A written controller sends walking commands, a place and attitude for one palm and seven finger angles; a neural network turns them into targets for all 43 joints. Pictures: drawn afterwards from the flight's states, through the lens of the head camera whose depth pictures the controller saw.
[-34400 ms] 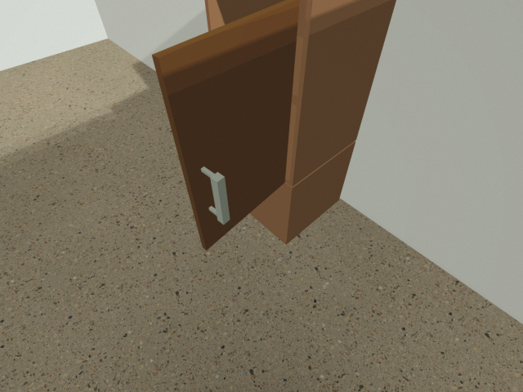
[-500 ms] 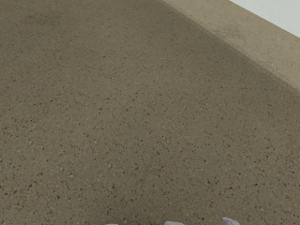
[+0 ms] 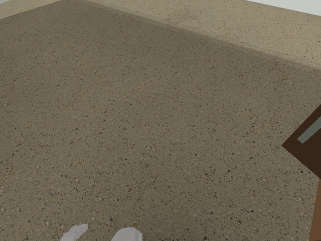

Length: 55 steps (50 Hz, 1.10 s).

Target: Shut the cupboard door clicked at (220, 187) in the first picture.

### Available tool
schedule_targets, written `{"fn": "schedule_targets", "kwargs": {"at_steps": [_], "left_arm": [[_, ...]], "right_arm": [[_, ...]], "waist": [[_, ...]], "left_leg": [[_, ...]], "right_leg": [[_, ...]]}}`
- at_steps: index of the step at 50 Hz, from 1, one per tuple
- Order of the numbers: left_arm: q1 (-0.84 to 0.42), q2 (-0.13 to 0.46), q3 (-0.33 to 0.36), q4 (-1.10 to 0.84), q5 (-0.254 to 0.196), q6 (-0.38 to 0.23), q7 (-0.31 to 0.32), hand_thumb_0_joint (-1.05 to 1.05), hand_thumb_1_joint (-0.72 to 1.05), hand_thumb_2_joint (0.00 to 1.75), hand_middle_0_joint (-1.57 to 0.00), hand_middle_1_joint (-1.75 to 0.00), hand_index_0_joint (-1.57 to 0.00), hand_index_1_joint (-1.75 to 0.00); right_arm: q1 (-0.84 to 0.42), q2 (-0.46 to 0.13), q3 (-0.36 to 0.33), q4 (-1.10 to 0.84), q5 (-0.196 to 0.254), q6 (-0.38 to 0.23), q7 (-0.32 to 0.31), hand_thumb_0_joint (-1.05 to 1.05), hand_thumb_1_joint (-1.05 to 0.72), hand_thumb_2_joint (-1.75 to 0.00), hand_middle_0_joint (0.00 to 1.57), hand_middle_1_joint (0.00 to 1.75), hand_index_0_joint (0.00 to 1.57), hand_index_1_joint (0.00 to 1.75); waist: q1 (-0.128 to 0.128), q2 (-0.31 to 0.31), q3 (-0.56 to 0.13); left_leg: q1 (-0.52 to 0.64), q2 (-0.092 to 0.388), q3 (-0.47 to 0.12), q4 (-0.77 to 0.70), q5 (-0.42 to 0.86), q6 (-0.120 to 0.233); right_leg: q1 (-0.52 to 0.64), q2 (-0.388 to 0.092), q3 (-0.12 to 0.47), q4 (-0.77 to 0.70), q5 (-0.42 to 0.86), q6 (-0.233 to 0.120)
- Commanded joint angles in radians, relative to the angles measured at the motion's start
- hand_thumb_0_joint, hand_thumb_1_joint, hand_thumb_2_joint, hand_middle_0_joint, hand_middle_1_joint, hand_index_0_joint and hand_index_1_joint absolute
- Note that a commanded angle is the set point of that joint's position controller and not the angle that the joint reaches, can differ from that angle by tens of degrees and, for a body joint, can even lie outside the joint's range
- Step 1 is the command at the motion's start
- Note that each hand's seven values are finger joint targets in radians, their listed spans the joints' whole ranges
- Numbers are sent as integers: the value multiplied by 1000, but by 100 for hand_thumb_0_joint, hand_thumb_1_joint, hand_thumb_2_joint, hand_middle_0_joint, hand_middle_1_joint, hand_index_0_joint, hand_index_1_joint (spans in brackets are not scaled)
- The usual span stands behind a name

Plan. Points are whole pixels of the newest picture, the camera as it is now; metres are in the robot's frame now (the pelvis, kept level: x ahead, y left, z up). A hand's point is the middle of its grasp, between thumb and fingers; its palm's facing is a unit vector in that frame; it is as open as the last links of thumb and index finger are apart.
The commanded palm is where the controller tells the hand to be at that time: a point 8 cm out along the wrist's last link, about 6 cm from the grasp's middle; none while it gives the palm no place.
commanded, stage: turn to face it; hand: left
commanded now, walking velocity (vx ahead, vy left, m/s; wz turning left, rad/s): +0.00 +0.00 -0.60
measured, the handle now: (318, 125) +0.50 -0.53 -0.10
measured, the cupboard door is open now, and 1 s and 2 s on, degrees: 66 66 66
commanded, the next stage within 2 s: take the last steps up to it in 1.46 s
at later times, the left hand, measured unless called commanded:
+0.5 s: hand (89, 228) +0.17 +0.23 -0.16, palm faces -0.25 -0.95 -0.20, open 7.4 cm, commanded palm none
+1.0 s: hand (126, 209) +0.22 +0.12 -0.16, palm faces -0.54 -0.82 -0.22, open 7.3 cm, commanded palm none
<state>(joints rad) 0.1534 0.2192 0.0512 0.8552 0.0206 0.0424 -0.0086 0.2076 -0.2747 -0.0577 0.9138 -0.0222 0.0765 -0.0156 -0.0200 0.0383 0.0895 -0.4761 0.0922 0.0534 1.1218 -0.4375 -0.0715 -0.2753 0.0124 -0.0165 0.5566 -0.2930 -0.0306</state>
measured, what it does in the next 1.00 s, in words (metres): steps on the spot, turning right: left foot, then right foot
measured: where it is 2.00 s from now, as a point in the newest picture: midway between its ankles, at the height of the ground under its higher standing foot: outside the picture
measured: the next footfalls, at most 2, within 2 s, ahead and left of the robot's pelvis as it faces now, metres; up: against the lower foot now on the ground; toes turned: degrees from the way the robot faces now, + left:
left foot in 0.24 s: +0.08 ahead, +0.13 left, +0.00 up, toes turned -6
right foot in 0.68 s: +0.01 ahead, -0.12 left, +0.00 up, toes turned -29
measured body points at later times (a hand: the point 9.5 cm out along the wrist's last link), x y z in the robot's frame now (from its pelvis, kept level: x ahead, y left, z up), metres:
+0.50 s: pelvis +0.03 +0.04 +0.01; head +0.09 +0.05 +0.46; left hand +0.18 +0.28 -0.14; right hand +0.04 -0.22 -0.11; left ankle +0.04 +0.14 -0.73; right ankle -0.05 -0.10 -0.65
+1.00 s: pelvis +0.05 +0.00 +0.00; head +0.09 -0.02 +0.45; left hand +0.25 +0.17 -0.14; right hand -0.02 -0.27 -0.13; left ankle +0.14 +0.11 -0.70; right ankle -0.02 -0.10 -0.73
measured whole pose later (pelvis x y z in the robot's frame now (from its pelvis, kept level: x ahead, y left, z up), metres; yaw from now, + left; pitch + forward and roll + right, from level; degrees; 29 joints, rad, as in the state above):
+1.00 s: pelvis +0.05 +0.00 +0.00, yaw -34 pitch +1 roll +0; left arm 0.19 0.22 0.05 0.89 0.03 0.04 -0.01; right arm 0.15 -0.24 -0.04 0.87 -0.02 0.06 -0.01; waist 0.01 -0.01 0.07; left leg -0.45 0.06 0.02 0.86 -0.40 -0.09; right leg -0.26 0.04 0.08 0.51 -0.27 -0.01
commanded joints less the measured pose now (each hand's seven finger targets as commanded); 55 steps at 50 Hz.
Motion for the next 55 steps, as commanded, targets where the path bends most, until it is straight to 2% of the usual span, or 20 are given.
{"fn": "schedule_targets", "kwargs": {"at_steps": [1,7,10,11,12,13,14,19,28,32,34,35,36,37,41,48,51,52,54,55], "left_arm": [[8,204,55,-67,2,-26,17,0,90,90,-20,-30,-20,-30],[53,222,67,-46,7,-20,13,0,90,90,-20,-30,-20,-30],[-2,206,66,-50,0,-12,14,0,90,90,-20,-30,-20,-30],[-10,172,59,-61,-9,-7,12,0,90,90,-20,-30,-20,-30],[32,107,47,-75,-20,-3,4,0,90,90,-20,-30,-20,-30],[16,117,44,-82,-10,-2,2,0,90,90,-20,-30,-20,-30],[29,139,52,-73,-2,1,-2,0,90,90,-20,-30,-20,-30],[15,105,55,-44,-1,17,-27,0,90,90,-20,-30,-20,-30],[-60,75,40,-71,-1,13,-35,0,90,90,-20,-30,-20,-30],[79,124,48,-32,0,-7,-28,0,90,90,-20,-30,-20,-30],[203,309,83,6,6,-26,0,0,90,90,-20,-30,-20,-30],[214,309,82,11,-6,-24,14,0,90,90,-20,-30,-20,-30],[157,284,76,-7,-6,-18,18,0,90,90,-20,-30,-20,-30],[95,258,75,-22,-3,-22,25,0,90,90,-20,-30,-20,-30],[16,201,50,-51,-5,-31,20,0,90,90,-20,-30,-20,-30],[46,227,63,-35,6,-25,14,0,90,90,-20,-30,-20,-30],[6,223,67,-40,1,-17,13,0,90,90,-20,-30,-20,-30],[-9,203,62,-42,-7,-12,13,0,90,90,-20,-30,-20,-30],[45,103,42,-68,-20,-4,1,0,90,90,-20,-30,-20,-30],[18,139,41,-71,-8,-3,2,0,90,90,-20,-30,-20,-30]], "right_arm": [[-5,-58,-13,-89,3,-40,2,0,-90,-90,20,30,20,30],[-54,-46,-8,-123,14,-55,-8,0,-90,-90,20,30,20,30],[43,-51,-10,-94,19,-66,-15,0,-90,-90,20,30,20,30],[91,-93,-14,-80,15,-78,-20,0,-90,-90,20,30,20,30],[101,-191,-30,-84,0,-87,-23,0,-90,-90,20,30,20,30],[115,-226,-35,-93,-4,-79,-27,0,-90,-90,20,30,20,30],[79,-194,-23,-108,-11,-73,-25,0,-90,-90,20,30,20,30],[26,-125,-7,-115,-11,-83,-34,0,-90,-90,20,30,20,30],[79,-151,-35,-67,-10,-75,-16,0,-90,-90,20,30,20,30],[19,-166,-45,-72,2,-70,-6,0,-90,-90,20,30,20,30],[-40,-46,-13,-145,11,-63,2,0,-90,-90,20,30,20,30],[-38,-82,-11,-149,11,-44,-11,0,-90,-90,20,30,20,30],[-62,-58,-11,-147,12,-39,-10,0,-90,-90,20,30,20,30],[-53,-58,-11,-132,9,-42,-14,0,-90,-90,20,30,20,30],[-14,-69,-13,-90,4,-39,1,0,-90,-90,20,30,20,30],[-63,-49,-8,-122,12,-50,-4,0,-90,-90,20,30,20,30],[20,-52,-7,-100,18,-64,-11,0,-90,-90,20,30,20,30],[65,-70,-10,-86,17,-71,-15,0,-90,-90,20,30,20,30],[106,-229,-37,-91,-3,-82,-21,0,-90,-90,20,30,20,30],[115,-225,-31,-98,-6,-74,-20,0,-90,-90,20,30,20,30]], "waist": [[18,-164,-137],[44,-179,-149],[-11,-167,-160],[-30,-70,-195],[-21,213,-213],[-32,269,-187],[-16,164,-162],[15,129,-102],[-24,188,-134],[62,109,-176],[123,-376,-174],[117,-313,-170],[96,-208,-106],[66,-304,-114],[15,-192,-138],[37,-188,-134],[-2,-184,-151],[-25,-148,-157],[-21,298,-190],[-36,217,-163]], "left_leg": [[-45,-4,-30,-81,65,-21],[32,-50,-30,-343,11,-13],[250,-67,-33,-623,181,-2],[389,5,-81,-758,255,17],[509,254,-329,-826,390,104],[454,395,-404,-821,527,202],[360,381,-349,-818,475,236],[410,237,-80,-755,739,188],[440,267,48,-692,723,186],[314,236,127,-481,591,93],[-112,-9,142,-54,-224,-10],[-122,11,-2,62,-225,-2],[-174,26,-42,94,-155,3],[-213,32,-53,104,-106,-6],[-71,16,-41,5,53,-26],[19,-41,-25,-307,20,-24],[185,-70,-16,-550,140,-12],[324,-53,-23,-681,249,-6],[474,350,-403,-833,425,156],[382,397,-403,-814,465,221]], "right_leg": [[111,-221,238,-213,363,-139],[129,-229,356,-161,458,-166],[7,-177,362,-77,409,-94],[-78,-98,293,4,296,-39],[-263,50,155,202,-82,28],[-292,43,67,430,-348,53],[-260,4,90,557,-320,54],[-317,-34,29,627,-161,96],[-171,-35,-79,271,-137,77],[123,-25,-82,-91,130,32],[332,-388,423,-186,715,-137],[258,-435,424,-196,727,-201],[226,-389,352,-207,589,-202],[233,-341,378,-216,516,-182],[123,-228,218,-190,512,-135],[106,-224,337,-170,445,-163],[42,-186,350,-96,439,-112],[-55,-146,327,-49,357,-66],[-298,67,87,328,-307,49],[-262,12,86,498,-343,50]]}}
